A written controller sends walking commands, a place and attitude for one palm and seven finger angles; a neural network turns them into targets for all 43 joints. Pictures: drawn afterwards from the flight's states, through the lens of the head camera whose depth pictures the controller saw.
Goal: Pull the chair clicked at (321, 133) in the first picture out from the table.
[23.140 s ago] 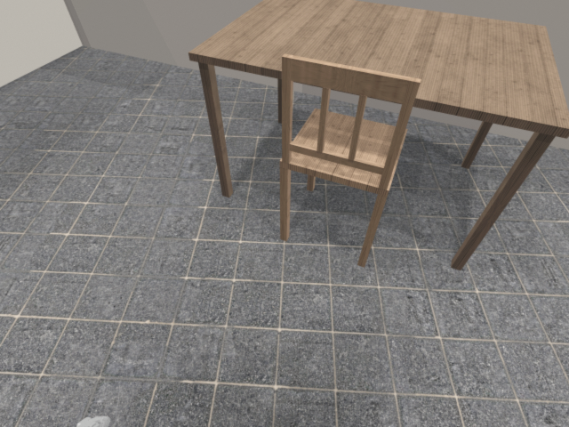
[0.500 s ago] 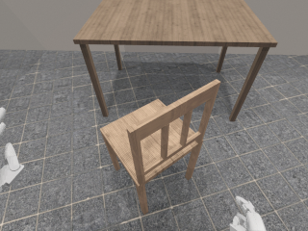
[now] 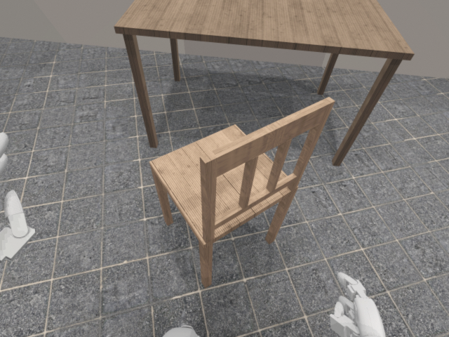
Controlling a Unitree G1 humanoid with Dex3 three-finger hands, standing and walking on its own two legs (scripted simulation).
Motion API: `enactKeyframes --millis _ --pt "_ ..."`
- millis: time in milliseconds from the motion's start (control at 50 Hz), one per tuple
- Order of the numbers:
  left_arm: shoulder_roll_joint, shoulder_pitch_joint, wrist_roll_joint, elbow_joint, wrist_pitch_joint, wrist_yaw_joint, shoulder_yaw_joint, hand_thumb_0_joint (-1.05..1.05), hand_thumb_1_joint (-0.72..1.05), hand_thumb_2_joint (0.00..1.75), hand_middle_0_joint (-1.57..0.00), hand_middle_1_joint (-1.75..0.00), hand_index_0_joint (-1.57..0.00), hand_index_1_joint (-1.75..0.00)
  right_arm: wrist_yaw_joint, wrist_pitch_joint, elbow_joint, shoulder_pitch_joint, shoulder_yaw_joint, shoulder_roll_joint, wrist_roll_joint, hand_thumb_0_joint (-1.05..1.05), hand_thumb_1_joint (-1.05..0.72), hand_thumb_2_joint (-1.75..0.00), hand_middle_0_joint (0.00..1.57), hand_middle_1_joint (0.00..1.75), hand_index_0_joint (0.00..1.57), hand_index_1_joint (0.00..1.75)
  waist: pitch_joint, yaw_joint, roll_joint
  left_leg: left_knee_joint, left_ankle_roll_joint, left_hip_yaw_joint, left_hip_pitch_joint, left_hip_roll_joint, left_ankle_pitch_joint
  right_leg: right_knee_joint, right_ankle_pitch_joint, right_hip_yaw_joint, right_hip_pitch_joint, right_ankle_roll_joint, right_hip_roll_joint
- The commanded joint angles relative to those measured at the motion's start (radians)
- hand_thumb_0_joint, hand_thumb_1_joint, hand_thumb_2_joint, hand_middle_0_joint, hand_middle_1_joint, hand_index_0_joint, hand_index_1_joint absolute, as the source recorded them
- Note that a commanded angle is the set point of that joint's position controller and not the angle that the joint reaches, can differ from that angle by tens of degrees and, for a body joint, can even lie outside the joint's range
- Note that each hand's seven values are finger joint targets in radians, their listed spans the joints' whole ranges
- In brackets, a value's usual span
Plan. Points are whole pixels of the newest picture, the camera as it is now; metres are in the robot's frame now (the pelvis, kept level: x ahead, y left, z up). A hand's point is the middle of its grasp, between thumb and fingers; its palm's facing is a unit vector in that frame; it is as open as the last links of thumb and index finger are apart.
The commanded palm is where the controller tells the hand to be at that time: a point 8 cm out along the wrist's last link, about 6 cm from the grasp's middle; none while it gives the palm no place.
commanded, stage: step back with the hand held close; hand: left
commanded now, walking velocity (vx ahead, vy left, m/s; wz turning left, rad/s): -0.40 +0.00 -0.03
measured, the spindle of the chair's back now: (247, 183) +0.50 -0.02 -0.10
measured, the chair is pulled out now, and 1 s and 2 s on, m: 0.55 0.55 0.55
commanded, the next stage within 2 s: stop stepping back and stand still in 0.42 s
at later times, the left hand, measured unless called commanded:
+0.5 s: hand (35, 264) +0.17 +0.23 +0.17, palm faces +0.26 -0.82 -0.52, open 7.4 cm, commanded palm +0.10 +0.28 +0.19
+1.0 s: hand out of the picture +0.06 +0.25 +0.17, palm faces +0.41 -0.80 -0.43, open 7.4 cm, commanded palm +0.00 +0.29 +0.19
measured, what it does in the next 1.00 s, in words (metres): walks backwards: right foot, then left foot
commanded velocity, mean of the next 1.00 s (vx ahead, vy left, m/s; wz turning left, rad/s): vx -0.10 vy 0.01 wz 0.00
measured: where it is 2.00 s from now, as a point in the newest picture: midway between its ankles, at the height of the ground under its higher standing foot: outside the picture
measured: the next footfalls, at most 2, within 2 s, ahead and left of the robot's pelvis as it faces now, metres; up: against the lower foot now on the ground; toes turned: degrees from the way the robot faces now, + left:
right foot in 0.26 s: -0.09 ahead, -0.12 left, +0.00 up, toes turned -2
left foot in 0.88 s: -0.10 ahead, +0.10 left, +0.00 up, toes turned +0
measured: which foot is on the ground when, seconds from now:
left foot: down 0.00-0.68, up 0.70-0.86, down 0.88-1.00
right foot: down 0.00-0.04, up 0.06-0.24, down 0.26-1.00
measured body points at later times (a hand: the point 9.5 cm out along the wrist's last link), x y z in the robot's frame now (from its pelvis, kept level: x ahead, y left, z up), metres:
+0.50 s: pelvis -0.06 -0.01 +0.01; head -0.03 +0.01 +0.46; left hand +0.15 +0.27 +0.20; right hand +0.10 -0.26 -0.06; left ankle +0.01 +0.08 -0.73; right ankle -0.09 -0.13 -0.72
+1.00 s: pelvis -0.15 -0.01 +0.01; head -0.18 +0.01 +0.46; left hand +0.03 +0.29 +0.19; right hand -0.03 -0.25 -0.07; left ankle -0.14 +0.11 -0.73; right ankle -0.12 -0.13 -0.72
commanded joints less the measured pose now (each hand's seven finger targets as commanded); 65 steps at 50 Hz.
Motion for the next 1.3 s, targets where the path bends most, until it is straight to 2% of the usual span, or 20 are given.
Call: enactKeyframes --millis 0,40,80,180,300,360,400,440,480,600,640,680,800,860,920,1000,1100,1160,1220,1280 --pt "0.207 -0.015 -0.004 -0.223 -0.074 0.028 0.179 0.0 0.9 0.9 -0.2 -0.3 -0.2 -0.3 -0.021 -0.056 -0.164 -0.072 -0.054 -0.134 -0.003 0.0 -0.9 -0.9 0.2 0.3 0.2 0.3 -0.151 -0.023 0.16 -0.325 0.058 -0.211 -0.055 0.165 -0.3 0.04 -0.17 0.052 0.118 -0.04 -0.003" --pt "0.195 -0.024 0.009 -0.223 -0.08 0.016 0.197 0.0 0.9 0.9 -0.2 -0.3 -0.2 -0.3 -0.025 -0.075 -0.174 -0.088 -0.061 -0.139 -0.002 0.0 -0.9 -0.9 0.2 0.3 0.2 0.3 -0.152 -0.016 0.336 -0.528 0.135 -0.382 -0.278 0.317 -0.503 0.373 -0.151 -0.002 0.31 -0.008 0.085" --pt "0.2 -0.026 0.003 -0.233 -0.079 0.009 0.191 0.0 0.9 0.9 -0.2 -0.3 -0.2 -0.3 -0.015 -0.086 -0.159 -0.066 -0.069 -0.121 -0.003 0.0 -0.9 -0.9 0.2 0.3 0.2 0.3 -0.144 -0.011 0.189 -0.422 0.135 -0.314 -0.115 0.292 -0.216 0.375 -0.249 0.028 0.182 -0.025 0.067" --pt "0.166 -0.035 -0.029 -0.172 -0.068 -0.001 0.12 0.0 0.9 0.9 -0.2 -0.3 -0.2 -0.3 0.006 -0.105 -0.091 -0.042 -0.051 -0.126 -0.016 0.0 -0.9 -0.9 0.2 0.3 0.2 0.3 -0.171 -0.002 0.224 -0.312 0.087 -0.224 0.225 0.253 0.193 -0.022 -0.222 0.016 0.081 -0.042 0.021" --pt "0.226 -0.099 -0.038 -0.164 -0.068 -0.027 0.11 0.0 0.9 0.9 -0.2 -0.3 -0.2 -0.3 -0.011 -0.058 -0.128 -0.077 -0.054 -0.116 0.01 0.0 -0.9 -0.9 0.2 0.3 0.2 0.3 -0.233 0.005 -0.23 0.044 -0.027 0.05 0.244 0.008 0.126 -0.191 0.725 0.125 0.134 -0.04 -0.183" --pt "0.235 -0.01 -0.033 -0.132 -0.05 -0.03 0.148 0.0 0.9 0.9 -0.2 -0.3 -0.2 -0.3 -0.016 -0.029 -0.159 -0.108 -0.028 -0.078 0.008 0.0 -0.9 -0.9 0.2 0.3 0.2 0.3 -0.172 0.005 -0.118 -0.031 -0.02 0.006 0.103 0.003 0.034 -0.132 0.738 0.136 0.204 -0.092 -0.211" --pt "0.246 0.004 -0.034 -0.162 -0.056 -0.028 0.163 0.0 0.9 0.9 -0.2 -0.3 -0.2 -0.3 -0.027 -0.016 -0.158 -0.089 -0.029 -0.1 0.006 0.0 -0.9 -0.9 0.2 0.3 0.2 0.3 -0.206 -0.004 0.009 -0.252 -0.004 -0.031 0.228 0.069 0.501 -0.029 0.571 0.059 0.191 -0.047 -0.093" --pt "0.26 0.061 -0.042 -0.181 -0.057 -0.031 0.176 0.0 0.9 0.9 -0.2 -0.3 -0.2 -0.3 -0.016 -0.025 -0.159 -0.093 -0.046 -0.121 0.004 0.0 -0.9 -0.9 0.2 0.3 0.2 0.3 -0.33 0.017 0.213 -0.26 0.066 -0.176 0.442 0.226 0.836 0.152 -0.032 0.012 0.057 -0.02 0.036" --pt "0.237 0.073 -0.052 -0.252 -0.059 -0.035 0.165 0.0 0.9 0.9 -0.2 -0.3 -0.2 -0.3 -0.002 -0.059 -0.158 -0.068 -0.052 -0.117 -0.015 0.0 -0.9 -0.9 0.2 0.3 0.2 0.3 -0.322 0.022 0.267 -0.37 0.119 -0.237 0.278 0.297 0.507 0.355 -0.391 0.046 0.11 -0.032 0.055" --pt "0.222 0.127 -0.056 -0.194 -0.003 0.002 0.162 0.0 0.9 0.9 -0.2 -0.3 -0.2 -0.3 0.006 -0.068 -0.183 -0.051 -0.049 -0.138 0.015 0.0 -0.9 -0.9 0.2 0.3 0.2 0.3 -0.117 0.001 0.214 -0.43 0.025 -0.117 -0.008 0.138 -0.352 -0.106 -0.246 -0.072 0.296 -0.057 0.036" --pt "0.265 0.072 -0.045 -0.18 -0.011 -0.001 0.176 0.0 0.9 0.9 -0.2 -0.3 -0.2 -0.3 -0.002 -0.055 -0.173 -0.034 -0.051 -0.119 0.005 0.0 -0.9 -0.9 0.2 0.3 0.2 0.3 -0.079 -0.014 -0.045 -0.067 -0.041 0.011 0.079 -0.019 -0.248 -0.389 -0.374 0.134 0.109 -0.117 -0.13" --pt "0.216 -0.042 -0.05 -0.148 0.006 0.001 0.123 0.0 0.9 0.9 -0.2 -0.3 -0.2 -0.3 -0.012 -0.059 -0.128 -0.011 -0.045 -0.103 0.013 0.0 -0.9 -0.9 0.2 0.3 0.2 0.3 -0.062 -0.031 -0.222 0.367 -0.052 -0.044 0.162 -0.023 -0.107 -0.471 -0.561 0.335 -0.192 -0.217 -0.322" --pt "0.167 -0.175 -0.013 -0.06 -0.01 0.013 0.052 0.0 0.9 0.9 -0.2 -0.3 -0.2 -0.3 -0.032 -0.074 -0.113 -0.026 -0.021 -0.117 0.01 0.0 -0.9 -0.9 0.2 0.3 0.2 0.3 -0.034 -0.039 -0.008 -0.151 0.015 0.005 0.24 0.006 -0.148 -0.284 -0.42 0.12 -0.024 -0.113 -0.182" --pt "0.19 -0.115 -0.017 -0.153 -0.03 0.014 0.078 0.0 0.9 0.9 -0.2 -0.3 -0.2 -0.3 -0.025 -0.086 -0.146 -0.016 -0.022 -0.14 0.018 0.0 -0.9 -0.9 0.2 0.3 0.2 0.3 -0.097 -0.016 0.133 -0.328 0.067 -0.154 0.252 0.12 -0.055 -0.045 -0.178 0.023 0.097 -0.05 -0.031" --pt "0.193 -0.1 -0.004 -0.165 -0.035 0.007 0.108 0.0 0.9 0.9 -0.2 -0.3 -0.2 -0.3 -0.014 -0.083 -0.134 -0.048 -0.011 -0.117 0.011 0.0 -0.9 -0.9 0.2 0.3 0.2 0.3 -0.015 -0.025 0.26 -0.467 0.099 -0.274 0.002 0.188 -0.398 0.09 -0.218 -0.044 0.176 -0.027 0.003" --pt "0.182 -0.046 -0.006 -0.072 -0.036 0.004 0.112 0.0 0.9 0.9 -0.2 -0.3 -0.2 -0.3 0.001 -0.085 -0.118 -0.025 -0.023 -0.121 0.013 0.0 -0.9 -0.9 0.2 0.3 0.2 0.3 -0.033 -0.019 0.059 -0.306 0.068 -0.156 -0.02 0.111 -0.303 -0.095 -0.195 0.001 0.271 -0.046 -0.009" --pt "0.174 -0.095 -0.019 -0.01 -0.033 -0.003 0.087 0.0 0.9 0.9 -0.2 -0.3 -0.2 -0.3 0.008 -0.06 -0.092 0.009 -0.023 -0.098 0.012 0.0 -0.9 -0.9 0.2 0.3 0.2 0.3 -0.028 -0.043 -0.183 0.111 0.009 0.005 0.081 0.006 -0.15 -0.34 -0.513 0.3 0.041 -0.179 -0.244" --pt "0.183 -0.131 -0.019 -0.082 -0.039 0.0 0.09 0.0 0.9 0.9 -0.2 -0.3 -0.2 -0.3 -0.006 -0.063 -0.106 -0.025 -0.012 -0.107 0.009 0.0 -0.9 -0.9 0.2 0.3 0.2 0.3 -0.052 -0.043 0.022 -0.218 0.033 -0.057 0.254 0.05 -0.129 -0.135 -0.333 0.115 0.008 -0.112 -0.128" --pt "0.19 -0.164 -0.002 -0.148 -0.053 0.001 0.104 0.0 0.9 0.9 -0.2 -0.3 -0.2 -0.3 -0.011 -0.078 -0.126 -0.054 -0.008 -0.108 0.007 0.0 -0.9 -0.9 0.2 0.3 0.2 0.3 -0.026 -0.026 0.301 -0.449 0.094 -0.323 0.151 0.225 -0.235 0.153 -0.207 -0.031 0.06 -0.031 0.005" --pt "0.181 -0.147 0.002 -0.108 -0.046 0.0 0.095 0.0 0.9 0.9 -0.2 -0.3 -0.2 -0.3 0.0 -0.093 -0.108 -0.05 -0.005 -0.104 0.011 0.0 -0.9 -0.9 0.2 0.3 0.2 0.3 -0.028 -0.009 0.118 -0.313 0.079 -0.214 0.17 0.178 0.124 -0.033 -0.101 -0.024 0.155 -0.031 -0.006"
